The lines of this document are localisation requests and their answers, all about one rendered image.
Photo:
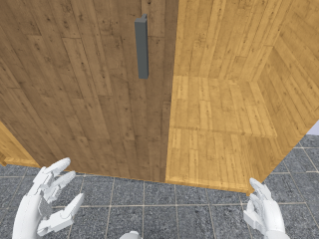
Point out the robot right hand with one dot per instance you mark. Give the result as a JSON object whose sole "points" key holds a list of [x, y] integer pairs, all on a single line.
{"points": [[268, 216]]}

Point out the handle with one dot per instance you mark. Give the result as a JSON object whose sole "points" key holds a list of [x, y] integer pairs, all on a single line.
{"points": [[142, 45]]}

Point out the wardrobe door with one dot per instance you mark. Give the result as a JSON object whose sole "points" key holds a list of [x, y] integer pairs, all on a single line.
{"points": [[10, 146], [70, 87]]}

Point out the robot left hand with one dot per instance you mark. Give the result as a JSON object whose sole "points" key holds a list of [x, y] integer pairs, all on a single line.
{"points": [[37, 204]]}

